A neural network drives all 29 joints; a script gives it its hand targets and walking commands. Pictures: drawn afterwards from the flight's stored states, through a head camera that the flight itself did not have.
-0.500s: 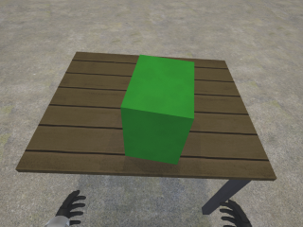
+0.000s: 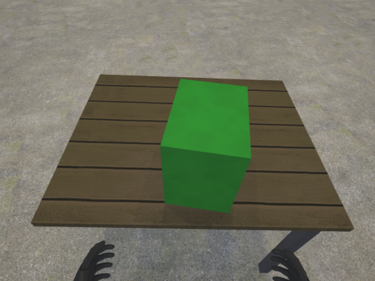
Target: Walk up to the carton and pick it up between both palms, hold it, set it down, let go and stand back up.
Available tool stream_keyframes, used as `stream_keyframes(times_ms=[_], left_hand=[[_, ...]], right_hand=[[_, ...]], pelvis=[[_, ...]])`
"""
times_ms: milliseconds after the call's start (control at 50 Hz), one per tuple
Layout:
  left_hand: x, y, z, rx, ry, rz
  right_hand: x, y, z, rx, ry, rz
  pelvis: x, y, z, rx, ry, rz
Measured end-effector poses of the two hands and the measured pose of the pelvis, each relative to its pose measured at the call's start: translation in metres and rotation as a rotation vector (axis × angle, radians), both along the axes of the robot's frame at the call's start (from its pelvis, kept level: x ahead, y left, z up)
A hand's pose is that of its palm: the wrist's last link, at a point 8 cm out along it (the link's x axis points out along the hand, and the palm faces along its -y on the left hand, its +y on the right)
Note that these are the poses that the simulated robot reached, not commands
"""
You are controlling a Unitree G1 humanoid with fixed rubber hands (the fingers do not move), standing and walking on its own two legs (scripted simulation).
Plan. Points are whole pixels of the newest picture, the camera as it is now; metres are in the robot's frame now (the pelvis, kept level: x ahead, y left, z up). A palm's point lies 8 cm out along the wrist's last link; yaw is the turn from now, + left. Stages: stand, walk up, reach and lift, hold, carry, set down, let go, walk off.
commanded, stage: reach and lift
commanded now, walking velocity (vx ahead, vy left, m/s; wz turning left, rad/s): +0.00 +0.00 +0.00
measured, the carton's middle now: (204, 146) +0.47 -0.01 +0.00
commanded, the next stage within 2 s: none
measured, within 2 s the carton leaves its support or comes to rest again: neither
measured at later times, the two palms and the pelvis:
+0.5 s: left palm (90, 270) +0.16 +0.22 -0.05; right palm (295, 280) +0.16 -0.20 -0.04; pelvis +0.01 +0.00 +0.00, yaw +0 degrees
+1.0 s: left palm (100, 232) +0.23 +0.21 -0.02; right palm (284, 244) +0.22 -0.18 -0.02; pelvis +0.00 +0.01 +0.00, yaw +2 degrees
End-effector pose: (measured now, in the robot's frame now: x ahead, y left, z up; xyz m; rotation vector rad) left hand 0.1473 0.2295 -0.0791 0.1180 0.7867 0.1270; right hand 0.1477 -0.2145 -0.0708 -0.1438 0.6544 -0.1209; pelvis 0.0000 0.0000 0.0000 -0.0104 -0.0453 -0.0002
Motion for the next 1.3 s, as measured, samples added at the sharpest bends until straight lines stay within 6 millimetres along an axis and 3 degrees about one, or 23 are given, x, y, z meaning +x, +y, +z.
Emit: stream_keyframes(times_ms=[400,620,960,1300], left_hand=[[0.012,-0.014,0.019,-0.049,-0.211,-0.06],[0.026,-0.017,0.035,-0.071,-0.344,-0.093],[0.073,-0.023,0.058,-0.096,-0.48,-0.13],[0.129,-0.032,0.098,-0.112,-0.477,-0.141]], right_hand=[[0.01,0.016,0.02,0.049,-0.155,-0.058],[0.026,0.022,0.033,0.068,-0.261,-0.08],[0.068,0.037,0.05,0.098,-0.361,-0.103],[0.113,0.031,0.091,0.105,-0.398,-0.116]], pelvis=[[0.009,0.003,0.001,-0.005,-0.014,0.004],[0.005,0.004,-0.001,-0.007,-0.021,0.012],[0.001,0.005,-0.004,-0.008,-0.016,0.027],[0.007,0.007,0.001,-0.007,-0.007,0.01]])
